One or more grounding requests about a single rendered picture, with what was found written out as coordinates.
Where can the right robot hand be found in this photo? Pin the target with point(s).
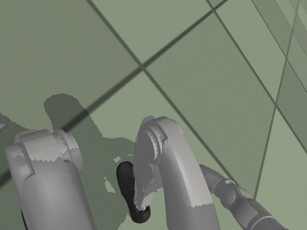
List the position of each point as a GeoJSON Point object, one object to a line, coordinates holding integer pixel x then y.
{"type": "Point", "coordinates": [212, 177]}

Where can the right robot arm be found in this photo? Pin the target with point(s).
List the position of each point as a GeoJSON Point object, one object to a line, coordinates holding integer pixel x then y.
{"type": "Point", "coordinates": [249, 213]}

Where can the right robot foot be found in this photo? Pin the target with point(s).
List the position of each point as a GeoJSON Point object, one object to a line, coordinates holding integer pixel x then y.
{"type": "Point", "coordinates": [126, 182]}

